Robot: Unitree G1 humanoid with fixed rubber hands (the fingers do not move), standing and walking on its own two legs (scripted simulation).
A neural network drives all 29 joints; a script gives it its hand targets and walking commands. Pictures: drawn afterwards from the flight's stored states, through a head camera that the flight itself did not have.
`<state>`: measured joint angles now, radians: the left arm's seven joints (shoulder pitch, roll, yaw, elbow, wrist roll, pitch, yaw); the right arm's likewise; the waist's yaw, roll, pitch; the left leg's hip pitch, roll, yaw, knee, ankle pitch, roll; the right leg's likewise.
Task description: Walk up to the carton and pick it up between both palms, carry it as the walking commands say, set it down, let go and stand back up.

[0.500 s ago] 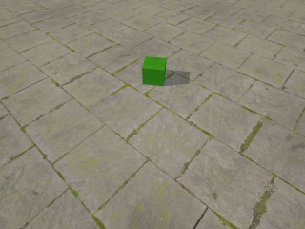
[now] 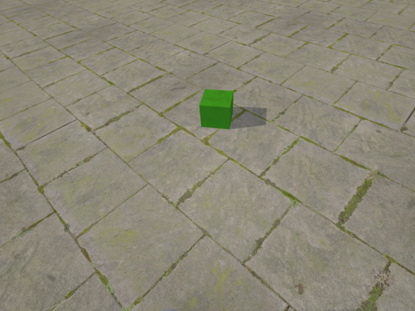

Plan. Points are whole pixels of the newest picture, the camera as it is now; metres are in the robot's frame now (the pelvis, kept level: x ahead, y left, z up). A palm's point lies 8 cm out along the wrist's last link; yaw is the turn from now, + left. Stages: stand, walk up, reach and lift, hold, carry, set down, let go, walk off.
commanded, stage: walk up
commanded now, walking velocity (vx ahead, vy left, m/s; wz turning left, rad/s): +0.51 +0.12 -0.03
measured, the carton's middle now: (217, 109) +1.62 +0.00 -0.68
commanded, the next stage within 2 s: none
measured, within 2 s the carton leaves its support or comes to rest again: neither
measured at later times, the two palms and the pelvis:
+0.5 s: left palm (84, 301) +0.19 +0.31 -0.15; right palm (279, 240) +0.32 -0.16 -0.14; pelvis +0.26 +0.08 -0.01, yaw -1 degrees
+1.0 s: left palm (154, 157) +0.62 +0.21 -0.14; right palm (303, 220) +0.39 -0.24 -0.16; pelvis +0.50 -0.01 -0.03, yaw +1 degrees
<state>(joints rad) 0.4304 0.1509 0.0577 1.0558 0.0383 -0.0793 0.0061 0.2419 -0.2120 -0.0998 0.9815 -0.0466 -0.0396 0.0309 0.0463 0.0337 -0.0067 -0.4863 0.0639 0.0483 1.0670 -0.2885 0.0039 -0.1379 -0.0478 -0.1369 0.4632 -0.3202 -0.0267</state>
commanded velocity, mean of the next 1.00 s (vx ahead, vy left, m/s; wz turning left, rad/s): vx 0.50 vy -0.06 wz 0.00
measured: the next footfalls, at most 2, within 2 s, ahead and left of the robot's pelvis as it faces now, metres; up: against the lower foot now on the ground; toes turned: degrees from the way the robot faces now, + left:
left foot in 0.38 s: +0.34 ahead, +0.17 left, +0.00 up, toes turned +8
right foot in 0.96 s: +0.65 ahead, -0.14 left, +0.00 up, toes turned -9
